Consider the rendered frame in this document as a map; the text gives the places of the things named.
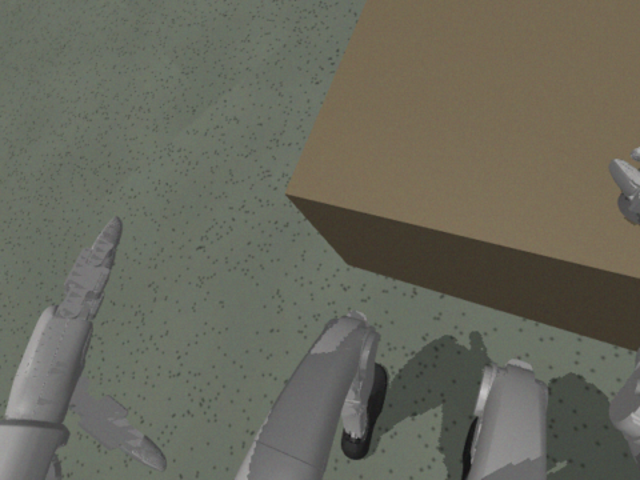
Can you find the right robot arm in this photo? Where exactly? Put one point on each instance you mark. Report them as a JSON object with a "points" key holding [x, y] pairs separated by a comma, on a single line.
{"points": [[624, 411]]}

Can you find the left robot foot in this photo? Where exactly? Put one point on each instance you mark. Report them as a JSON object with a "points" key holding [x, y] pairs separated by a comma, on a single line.
{"points": [[358, 448]]}

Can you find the right robot foot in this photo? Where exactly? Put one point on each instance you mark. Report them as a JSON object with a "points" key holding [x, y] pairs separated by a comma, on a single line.
{"points": [[467, 450]]}

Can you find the left robot arm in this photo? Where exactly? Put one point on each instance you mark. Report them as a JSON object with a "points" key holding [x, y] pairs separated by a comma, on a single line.
{"points": [[28, 449]]}

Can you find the left robot hand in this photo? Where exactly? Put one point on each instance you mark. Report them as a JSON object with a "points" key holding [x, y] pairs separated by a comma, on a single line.
{"points": [[48, 380]]}

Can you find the right robot hand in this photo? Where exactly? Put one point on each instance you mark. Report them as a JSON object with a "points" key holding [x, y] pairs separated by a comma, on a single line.
{"points": [[627, 177]]}

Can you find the can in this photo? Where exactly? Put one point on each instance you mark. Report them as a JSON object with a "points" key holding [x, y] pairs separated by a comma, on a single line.
{"points": [[623, 204]]}

